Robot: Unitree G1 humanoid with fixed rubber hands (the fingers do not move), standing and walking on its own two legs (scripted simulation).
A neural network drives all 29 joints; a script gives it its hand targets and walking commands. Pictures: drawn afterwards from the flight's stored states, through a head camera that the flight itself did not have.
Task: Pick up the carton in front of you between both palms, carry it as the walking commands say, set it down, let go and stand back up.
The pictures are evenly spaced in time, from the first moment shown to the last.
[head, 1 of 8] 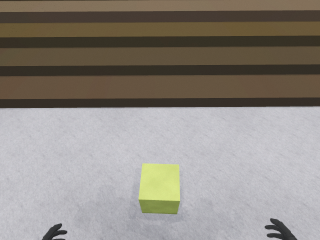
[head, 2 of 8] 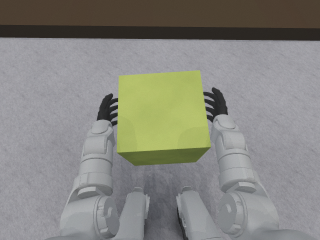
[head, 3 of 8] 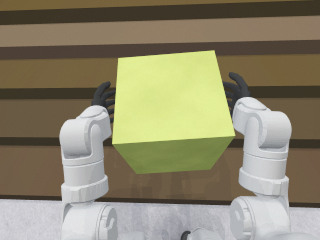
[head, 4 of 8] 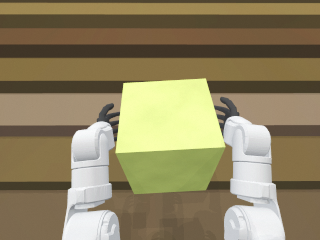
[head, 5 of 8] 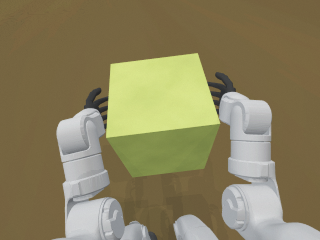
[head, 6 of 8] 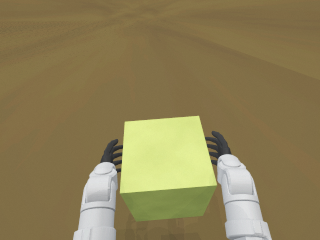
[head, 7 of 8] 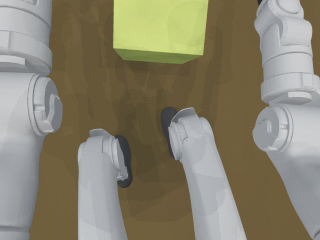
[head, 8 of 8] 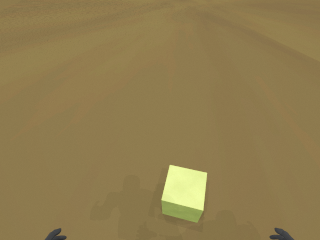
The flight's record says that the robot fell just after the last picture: no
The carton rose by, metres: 1.65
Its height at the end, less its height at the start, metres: +0.90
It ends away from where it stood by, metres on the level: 5.13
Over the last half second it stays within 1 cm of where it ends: yes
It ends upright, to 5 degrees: yes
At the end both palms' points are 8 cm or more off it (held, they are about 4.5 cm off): yes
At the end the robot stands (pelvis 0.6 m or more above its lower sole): yes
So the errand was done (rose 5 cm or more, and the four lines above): yes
